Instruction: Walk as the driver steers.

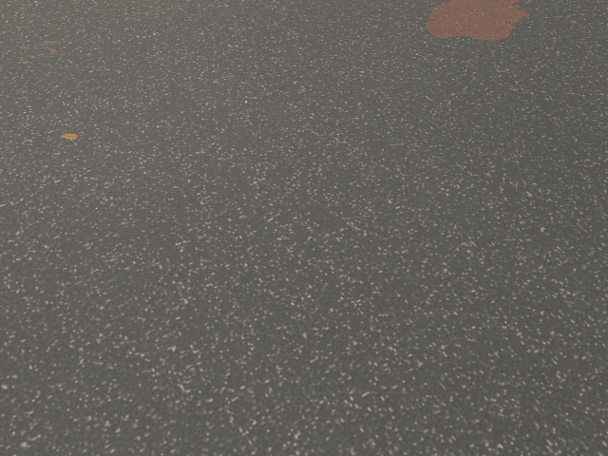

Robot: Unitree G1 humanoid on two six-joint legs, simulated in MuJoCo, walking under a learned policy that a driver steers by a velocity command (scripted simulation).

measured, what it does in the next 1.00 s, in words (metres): steps on the spot, turning right: right foot, then right foot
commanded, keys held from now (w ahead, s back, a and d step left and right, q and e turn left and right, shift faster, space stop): e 0.92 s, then no key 0.02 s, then q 0.06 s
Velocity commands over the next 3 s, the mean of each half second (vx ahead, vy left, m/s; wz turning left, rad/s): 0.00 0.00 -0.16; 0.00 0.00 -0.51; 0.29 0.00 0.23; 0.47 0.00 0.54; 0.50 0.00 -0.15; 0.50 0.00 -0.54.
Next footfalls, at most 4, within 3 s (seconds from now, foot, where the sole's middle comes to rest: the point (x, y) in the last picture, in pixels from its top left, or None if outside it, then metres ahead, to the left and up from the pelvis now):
0.04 right None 0.05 -0.13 -0.77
0.68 right None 0.00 -0.15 -0.77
1.18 left None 0.06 0.05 -0.77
1.56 right None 0.21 -0.27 -0.77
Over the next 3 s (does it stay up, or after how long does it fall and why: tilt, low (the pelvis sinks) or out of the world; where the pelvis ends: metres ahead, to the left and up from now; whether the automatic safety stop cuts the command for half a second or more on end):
stays up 0.91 -0.18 0.00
